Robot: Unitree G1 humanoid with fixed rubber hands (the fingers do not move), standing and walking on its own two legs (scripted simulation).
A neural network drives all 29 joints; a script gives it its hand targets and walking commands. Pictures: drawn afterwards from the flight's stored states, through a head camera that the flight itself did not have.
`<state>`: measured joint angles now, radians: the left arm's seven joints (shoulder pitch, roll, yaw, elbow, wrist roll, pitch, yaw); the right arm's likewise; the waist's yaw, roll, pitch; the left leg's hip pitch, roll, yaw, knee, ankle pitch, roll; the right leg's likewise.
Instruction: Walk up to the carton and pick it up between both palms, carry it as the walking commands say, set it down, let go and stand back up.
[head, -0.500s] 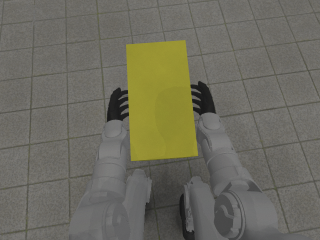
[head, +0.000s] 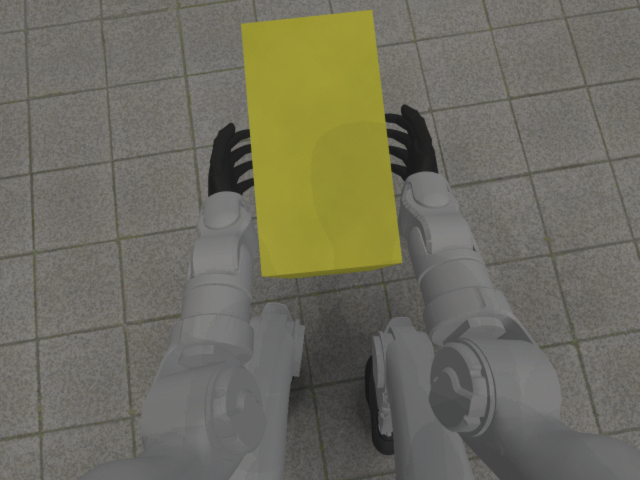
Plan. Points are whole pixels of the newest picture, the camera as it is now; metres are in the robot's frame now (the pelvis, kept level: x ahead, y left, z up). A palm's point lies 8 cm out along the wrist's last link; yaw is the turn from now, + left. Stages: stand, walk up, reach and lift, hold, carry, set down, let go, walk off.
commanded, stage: set down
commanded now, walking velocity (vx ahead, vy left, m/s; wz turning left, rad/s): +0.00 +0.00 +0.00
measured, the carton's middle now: (321, 176) +0.49 +0.05 -0.15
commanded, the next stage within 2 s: none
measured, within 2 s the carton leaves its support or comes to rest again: neither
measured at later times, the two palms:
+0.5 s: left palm (243, 189) +0.47 +0.16 -0.16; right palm (404, 171) +0.50 -0.07 -0.15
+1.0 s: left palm (257, 188) +0.50 +0.16 -0.25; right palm (395, 175) +0.53 -0.07 -0.24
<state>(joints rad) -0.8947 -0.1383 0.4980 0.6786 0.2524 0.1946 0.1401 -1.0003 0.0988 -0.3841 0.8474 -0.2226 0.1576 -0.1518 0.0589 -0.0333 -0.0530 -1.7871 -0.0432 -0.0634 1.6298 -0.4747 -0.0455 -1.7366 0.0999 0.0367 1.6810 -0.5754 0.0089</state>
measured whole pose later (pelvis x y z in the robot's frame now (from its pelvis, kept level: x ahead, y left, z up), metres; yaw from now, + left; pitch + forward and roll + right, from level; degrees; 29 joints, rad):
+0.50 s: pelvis -0.02 +0.00 -0.06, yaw -1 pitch +39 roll +0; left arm -1.12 -0.09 0.56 0.69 0.30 0.26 0.12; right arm -1.25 0.05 -0.45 0.87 -0.28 0.24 -0.14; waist 0.05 -0.03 0.06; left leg -2.03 -0.05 -0.06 1.82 -0.47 -0.05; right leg -1.98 0.12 0.04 1.88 -0.58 0.03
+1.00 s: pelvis -0.02 +0.01 -0.12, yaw -1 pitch +39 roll +0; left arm -1.28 -0.01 0.52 0.73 0.25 0.26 0.13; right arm -1.40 -0.02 -0.41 0.89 -0.22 0.23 -0.16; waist 0.05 -0.04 0.23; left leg -2.17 -0.05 -0.05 2.00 -0.50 -0.05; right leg -2.12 0.13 0.04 2.07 -0.61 0.04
